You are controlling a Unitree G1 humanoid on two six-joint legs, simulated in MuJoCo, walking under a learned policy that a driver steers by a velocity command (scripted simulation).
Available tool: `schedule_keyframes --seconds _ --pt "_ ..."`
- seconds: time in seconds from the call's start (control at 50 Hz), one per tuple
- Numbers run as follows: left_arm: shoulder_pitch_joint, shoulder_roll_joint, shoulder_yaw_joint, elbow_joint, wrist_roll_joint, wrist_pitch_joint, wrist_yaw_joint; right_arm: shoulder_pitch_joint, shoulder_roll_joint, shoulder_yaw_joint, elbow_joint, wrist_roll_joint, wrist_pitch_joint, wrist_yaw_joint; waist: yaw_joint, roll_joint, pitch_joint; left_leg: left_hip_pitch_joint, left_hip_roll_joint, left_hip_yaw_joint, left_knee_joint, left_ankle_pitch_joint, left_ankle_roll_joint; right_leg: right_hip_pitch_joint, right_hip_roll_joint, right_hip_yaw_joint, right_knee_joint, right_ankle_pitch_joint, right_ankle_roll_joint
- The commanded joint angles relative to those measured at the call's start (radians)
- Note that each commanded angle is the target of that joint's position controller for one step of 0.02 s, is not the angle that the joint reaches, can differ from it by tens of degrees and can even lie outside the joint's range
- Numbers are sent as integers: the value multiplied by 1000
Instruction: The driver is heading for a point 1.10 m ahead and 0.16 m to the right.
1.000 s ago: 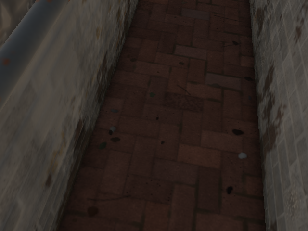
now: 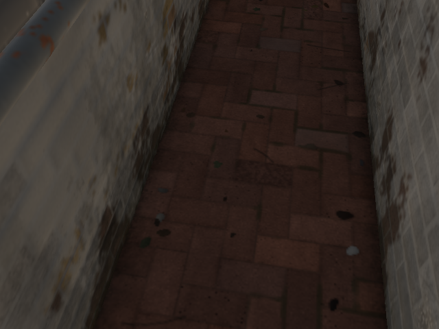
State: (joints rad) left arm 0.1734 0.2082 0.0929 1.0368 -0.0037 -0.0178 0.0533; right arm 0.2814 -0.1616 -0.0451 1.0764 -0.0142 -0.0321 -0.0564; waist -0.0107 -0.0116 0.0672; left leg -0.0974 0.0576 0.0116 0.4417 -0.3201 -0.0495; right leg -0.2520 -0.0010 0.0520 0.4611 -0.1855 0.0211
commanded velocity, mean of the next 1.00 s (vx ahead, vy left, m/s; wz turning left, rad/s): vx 0.03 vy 0.00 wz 0.00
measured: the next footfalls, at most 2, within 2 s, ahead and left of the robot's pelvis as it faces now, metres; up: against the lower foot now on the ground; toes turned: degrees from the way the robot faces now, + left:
left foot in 1.48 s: +0.36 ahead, +0.12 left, +0.00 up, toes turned +2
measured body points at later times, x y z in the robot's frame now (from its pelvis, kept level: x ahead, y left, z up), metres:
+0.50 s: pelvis +0.00 +0.01 +0.00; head +0.03 +0.01 +0.45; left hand +0.05 +0.27 -0.15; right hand +0.03 -0.23 -0.15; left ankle -0.05 +0.15 -0.74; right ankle +0.04 -0.13 -0.74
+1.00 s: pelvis +0.03 -0.01 -0.01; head +0.04 -0.02 +0.44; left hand +0.08 +0.26 -0.14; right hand +0.03 -0.26 -0.16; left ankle -0.05 +0.15 -0.74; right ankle +0.04 -0.12 -0.73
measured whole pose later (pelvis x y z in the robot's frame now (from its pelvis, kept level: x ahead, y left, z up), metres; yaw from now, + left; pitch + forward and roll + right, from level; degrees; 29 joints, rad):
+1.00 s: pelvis +0.03 -0.01 -0.01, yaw +0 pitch +0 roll +1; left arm 0.20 0.22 0.09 1.09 -0.01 -0.06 0.04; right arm 0.37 -0.19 -0.09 1.01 0.03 -0.05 -0.07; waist 0.01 0.01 0.00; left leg -0.07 0.03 -0.01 0.42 -0.36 -0.03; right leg -0.31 -0.01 0.01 0.62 -0.32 -0.03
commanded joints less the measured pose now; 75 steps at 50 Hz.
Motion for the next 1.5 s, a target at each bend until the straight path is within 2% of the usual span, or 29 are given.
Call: schedule_keyframes --seconds 0.02,0.2,0.22,0.7,0.74,0.82,0.88,0.9,0.96,1.0,1.02,1.04,1.06,1.08,1.1,1.14,1.16,1.2,1.24,1.3,1.32,1.36,1.38,1.4,1.42,1.44,1.46,1.48,1.5 --pt "19 114 22 -17 8 -2 9 43 -104 -15 -23 -1 -1 -10 13 24 1 -144 -10 -34 -140 -11 16 100 -29 39 -72 204 -46" --pt "37 106 22 18 2 -13 11 61 -83 -19 -26 5 -2 -10 20 21 -9 -100 1 -53 -171 21 39 90 -39 42 -95 180 -24" --pt "-1 83 13 -2 5 -10 6 42 -90 -24 -34 19 -9 -13 32 33 -15 -105 -1 -57 -168 20 43 85 -33 46 -92 151 -25" --pt "-11 104 15 21 5 -22 -5 86 -106 -35 -87 16 -13 -13 22 10 -48 -82 -3 -57 -153 153 43 121 -49 43 -81 239 -25" --pt "-5 85 7 35 11 -13 -6 70 -102 -32 -88 9 -15 -9 33 16 -46 -75 4 -73 -152 205 31 133 -42 51 -114 257 -21" --pt "-18 86 4 48 9 -21 -19 98 -115 -35 -85 13 -8 -15 23 37 -58 -60 6 -76 -171 92 33 119 -27 34 -102 157 -19" --pt "-57 62 -2 34 0 -16 -7 97 -149 -53 -85 29 -5 -24 16 128 31 -83 69 -197 -259 -314 91 -40 23 -8 -9 -107 -19" --pt "-56 79 3 13 -4 -29 -3 101 -184 -65 -98 46 -8 -26 13 176 42 -71 103 -232 -278 -397 132 -105 32 -44 79 -166 -24" --pt "-32 61 -1 -1 -8 -62 -9 97 -191 -80 -114 57 -29 -24 26 221 74 -35 228 -339 -261 -350 193 -243 -30 -35 227 -177 -59" --pt "110 82 18 58 -11 -71 -2 96 -163 -76 -97 44 -32 -16 68 159 74 -71 175 -246 -115 -173 169 -169 -31 -45 168 -131 -74" --pt "211 95 25 102 -22 -70 -11 65 -130 -61 -107 34 -36 -13 107 62 42 -178 94 -153 8 -91 134 -1 -12 -36 93 -15 -83" --pt "347 140 42 143 -31 -74 -12 38 -74 -41 -138 22 -46 -8 130 -121 15 -323 -34 -9 252 -85 65 168 -70 87 -12 118 -109" --pt "425 252 69 155 -38 -81 -32 72 -72 -41 -151 32 -54 -25 147 -371 -28 -527 -94 37 558 -295 14 312 -239 442 -150 36 -232" --pt "424 234 60 142 -27 -110 -53 113 -86 -42 -125 44 -66 -36 122 -267 -74 -627 -62 -84 789 -313 9 362 -286 614 -163 -36 -291" --pt "379 202 55 132 -29 -122 -56 119 -102 -46 -113 57 -77 -36 100 -184 -46 -704 -23 -110 922 -235 25 358 -289 558 -144 -54 -297" --pt "283 143 28 109 -23 -108 -52 31 -122 -63 -125 40 -84 -37 85 -87 -6 -772 31 -104 981 -73 61 298 -290 481 -177 -83 -309" --pt "263 93 8 106 -23 -99 -41 3 -123 -68 -134 35 -79 -35 69 -80 24 -728 56 -106 929 -7 63 226 -273 417 -220 -79 -297" --pt "282 81 -6 102 -14 -83 -24 -9 -125 -75 -137 40 -66 -35 62 -83 68 -664 71 -84 820 63 44 152 -227 327 -279 -120 -275" --pt "311 106 -5 89 3 -77 -13 -45 -115 -68 -144 45 -67 -24 64 -84 80 -659 70 -59 733 117 20 135 -220 267 -300 -74 -276" --pt "336 138 6 50 -7 -94 10 -154 -90 -51 -180 35 -63 3 57 -63 112 -617 61 -15 557 171 -3 64 -209 184 -326 -27 -246" --pt "306 148 14 24 -18 -98 12 -180 -80 -43 -183 41 -58 7 47 -63 121 -561 55 1 470 183 3 24 -187 140 -326 8 -237" --pt "307 179 27 3 -11 -84 2 -187 -31 -15 -179 26 -44 15 37 -33 107 -423 23 58 408 154 -2 -41 -178 72 -281 155 -241" --pt "300 173 17 -18 -12 -87 -15 -191 -53 -16 -197 30 -51 15 44 -20 99 -369 10 60 368 142 0 -47 -204 91 -285 121 -256" --pt "291 180 19 -4 -6 -76 -19 -180 -83 -21 -203 45 -45 7 37 -78 110 -338 16 47 326 133 14 -25 -202 85 -270 173 -248" --pt "279 178 20 -5 -19 -70 -17 -117 -133 -35 -214 40 -38 4 -1 -92 69 -255 -27 86 289 118 17 -13 -186 61 -209 257 -241" --pt "267 150 1 2 -15 -60 -18 -42 -163 -51 -202 24 -37 5 -45 -44 30 -152 -67 93 214 179 29 20 -154 28 -56 531 -200" --pt "327 87 -26 36 -9 -48 -27 132 -204 -77 -175 20 -21 22 -129 -96 -79 22 -97 144 181 183 43 32 -73 -48 182 586 -154" --pt "354 92 -27 38 4 -35 -22 295 -271 -89 -165 16 -19 17 -191 35 -143 187 96 -165 95 336 92 -121 34 -55 497 216 -42" --pt "496 -13 -33 47 7 -55 -43 301 -305 -67 -157 -43 -21 12 -30 243 -290 203 365 -618 43 1023 287 -118 171 196 829 -547 45"
Over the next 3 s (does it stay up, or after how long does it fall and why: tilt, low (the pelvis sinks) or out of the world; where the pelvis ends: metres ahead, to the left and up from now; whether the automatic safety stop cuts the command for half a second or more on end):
stays up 0.96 -0.14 -0.01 its command is cut before an obstacle after 1.4 s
